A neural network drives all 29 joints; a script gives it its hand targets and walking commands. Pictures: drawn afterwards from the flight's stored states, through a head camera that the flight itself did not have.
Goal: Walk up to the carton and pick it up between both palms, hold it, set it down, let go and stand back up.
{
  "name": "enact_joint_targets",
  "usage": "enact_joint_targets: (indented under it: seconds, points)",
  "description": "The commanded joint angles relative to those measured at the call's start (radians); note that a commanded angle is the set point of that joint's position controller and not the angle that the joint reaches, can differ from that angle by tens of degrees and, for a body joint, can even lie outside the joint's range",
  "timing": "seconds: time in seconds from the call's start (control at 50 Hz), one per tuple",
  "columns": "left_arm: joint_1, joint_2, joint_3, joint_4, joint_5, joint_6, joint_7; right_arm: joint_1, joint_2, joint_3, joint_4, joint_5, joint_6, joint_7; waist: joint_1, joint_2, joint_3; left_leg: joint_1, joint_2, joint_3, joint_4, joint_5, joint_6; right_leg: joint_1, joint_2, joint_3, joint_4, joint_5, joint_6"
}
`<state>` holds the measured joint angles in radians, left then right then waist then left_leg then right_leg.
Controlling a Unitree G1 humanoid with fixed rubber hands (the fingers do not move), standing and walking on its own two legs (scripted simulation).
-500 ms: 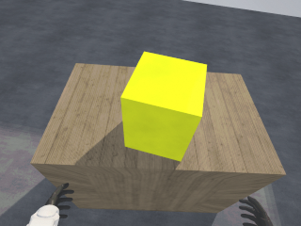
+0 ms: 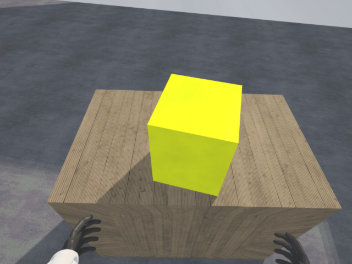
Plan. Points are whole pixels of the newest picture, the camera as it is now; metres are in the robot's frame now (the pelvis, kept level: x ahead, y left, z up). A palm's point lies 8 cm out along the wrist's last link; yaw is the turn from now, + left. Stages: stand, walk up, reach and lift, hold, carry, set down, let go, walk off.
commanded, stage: reach and lift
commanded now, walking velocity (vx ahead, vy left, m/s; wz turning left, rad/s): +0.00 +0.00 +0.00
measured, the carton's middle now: (194, 135) +0.46 -0.03 +0.01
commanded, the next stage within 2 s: none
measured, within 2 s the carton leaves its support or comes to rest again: neither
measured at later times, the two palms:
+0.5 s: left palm (77, 243) +0.18 +0.23 -0.04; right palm (284, 255) +0.17 -0.22 -0.04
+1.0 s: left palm (85, 214) +0.23 +0.22 -0.01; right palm (279, 232) +0.21 -0.21 -0.02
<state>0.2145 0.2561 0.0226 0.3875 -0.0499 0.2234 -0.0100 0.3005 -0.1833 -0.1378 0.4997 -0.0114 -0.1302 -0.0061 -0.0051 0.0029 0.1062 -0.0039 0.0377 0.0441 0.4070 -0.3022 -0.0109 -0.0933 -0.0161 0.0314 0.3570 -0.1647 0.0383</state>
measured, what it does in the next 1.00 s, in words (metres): stands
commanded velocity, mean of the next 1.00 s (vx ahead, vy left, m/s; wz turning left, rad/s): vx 0.00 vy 0.00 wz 0.00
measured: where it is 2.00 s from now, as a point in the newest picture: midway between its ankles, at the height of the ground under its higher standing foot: outside the picture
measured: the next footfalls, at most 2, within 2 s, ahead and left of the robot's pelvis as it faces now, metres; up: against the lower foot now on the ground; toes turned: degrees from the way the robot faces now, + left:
none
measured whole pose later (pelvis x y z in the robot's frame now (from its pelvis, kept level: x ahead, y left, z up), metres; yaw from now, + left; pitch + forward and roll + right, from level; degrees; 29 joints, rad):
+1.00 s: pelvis +0.00 +0.01 +0.00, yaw +1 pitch -6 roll -2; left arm 0.08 0.30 -0.15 0.49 -0.25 -0.26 -0.04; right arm 0.14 -0.11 -0.10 0.52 0.15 -0.30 -0.08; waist -0.02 0.02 0.06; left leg -0.05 0.03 0.02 0.48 -0.34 0.00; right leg -0.10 -0.02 0.01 0.37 -0.18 0.04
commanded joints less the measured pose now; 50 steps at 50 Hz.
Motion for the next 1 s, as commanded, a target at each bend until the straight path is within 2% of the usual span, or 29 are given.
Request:
enact_joint_targets:
  seconds: [0.0, 0.12, 0.34, 0.42, 0.56, 0.7, 0.78, 0.86, 0.98]
  points:
    - [-0.065, 0.117, 0.034, -0.122, -0.013, -0.089, 0.000, -0.030, -0.092, -0.032, -0.141, 0.021, -0.054, -0.014, 0.007, 0.030, -0.066, -0.151, -0.043, 0.055, -0.113, 0.202, -0.055, 0.124, 0.051, -0.049, -0.045, 0.085, -0.052]
    - [-0.045, 0.113, 0.012, -0.119, -0.035, -0.186, -0.009, -0.005, -0.054, -0.022, -0.143, 0.039, -0.104, -0.032, 0.002, 0.035, -0.081, -0.138, -0.045, 0.049, -0.100, 0.254, -0.060, 0.143, 0.048, -0.036, -0.047, 0.136, -0.055]
    - [0.008, 0.115, -0.031, -0.124, -0.087, -0.343, -0.048, -0.003, -0.033, 0.001, -0.152, 0.084, -0.204, -0.060, 0.020, 0.019, -0.089, -0.117, -0.046, 0.032, -0.064, 0.356, -0.071, 0.172, 0.050, -0.027, -0.042, 0.219, -0.059]
    - [0.020, 0.120, -0.051, -0.135, -0.106, -0.393, -0.056, -0.008, -0.023, 0.013, -0.161, 0.103, -0.232, -0.064, 0.023, 0.018, -0.085, -0.122, -0.042, 0.023, -0.057, 0.366, -0.071, 0.180, 0.051, -0.023, -0.041, 0.214, -0.063]
    - [-0.013, 0.138, -0.080, -0.162, -0.139, -0.477, -0.056, -0.035, -0.010, 0.016, -0.159, 0.132, -0.260, -0.069, 0.011, 0.049, -0.074, -0.153, -0.038, 0.010, -0.049, 0.343, -0.077, 0.178, 0.052, -0.014, -0.038, 0.161, -0.074]
    - [-0.082, 0.143, -0.105, -0.135, -0.175, -0.546, -0.050, -0.105, -0.004, 0.020, -0.152, 0.153, -0.275, -0.074, -0.003, 0.071, -0.080, -0.208, -0.033, -0.005, -0.044, 0.289, -0.073, 0.178, 0.055, -0.009, -0.018, 0.110, -0.086]
    - [-0.147, 0.141, -0.120, -0.089, -0.187, -0.564, -0.041, -0.176, -0.010, 0.019, -0.135, 0.155, -0.273, -0.075, -0.013, 0.070, -0.098, -0.244, -0.028, -0.011, -0.045, 0.257, -0.069, 0.179, 0.056, -0.012, -0.002, 0.089, -0.090]
    - [-0.226, 0.144, -0.126, -0.044, -0.197, -0.547, -0.034, -0.261, -0.032, 0.005, -0.133, 0.153, -0.238, -0.076, -0.017, 0.046, -0.116, -0.266, -0.027, -0.015, -0.057, 0.203, -0.059, 0.173, 0.056, -0.015, 0.007, 0.062, -0.086]
    - [-0.328, 0.134, -0.114, -0.027, -0.201, -0.502, -0.024, -0.344, -0.045, 0.008, -0.143, 0.162, -0.180, -0.080, -0.015, 0.032, -0.173, -0.252, -0.025, -0.015, -0.059, 0.244, -0.058, 0.181, 0.059, -0.019, 0.013, 0.104, -0.082]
